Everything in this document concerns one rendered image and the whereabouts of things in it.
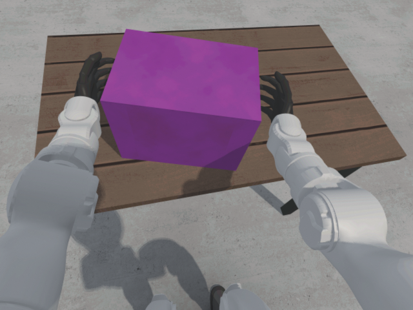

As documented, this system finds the left robot forearm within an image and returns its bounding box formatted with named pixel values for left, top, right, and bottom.
left=6, top=96, right=101, bottom=223

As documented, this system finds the right robot shin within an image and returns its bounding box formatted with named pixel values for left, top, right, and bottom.
left=219, top=284, right=241, bottom=310

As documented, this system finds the right robot forearm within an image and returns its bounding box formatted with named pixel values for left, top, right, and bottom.
left=267, top=114, right=387, bottom=223

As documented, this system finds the right robot upper arm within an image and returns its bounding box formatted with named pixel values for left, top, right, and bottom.
left=299, top=188, right=413, bottom=310

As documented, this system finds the right robot thigh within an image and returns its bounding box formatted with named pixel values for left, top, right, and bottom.
left=220, top=289, right=271, bottom=310

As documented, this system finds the right robot hand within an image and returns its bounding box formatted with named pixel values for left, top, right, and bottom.
left=259, top=71, right=294, bottom=123

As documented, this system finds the table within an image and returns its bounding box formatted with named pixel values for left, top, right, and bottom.
left=34, top=25, right=407, bottom=215

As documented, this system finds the left robot upper arm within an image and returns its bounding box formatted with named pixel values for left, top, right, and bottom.
left=0, top=160, right=99, bottom=310

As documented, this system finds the carton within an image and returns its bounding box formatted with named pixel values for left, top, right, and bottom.
left=100, top=29, right=261, bottom=171

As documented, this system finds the left robot hand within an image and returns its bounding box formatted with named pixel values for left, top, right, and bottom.
left=74, top=52, right=115, bottom=104

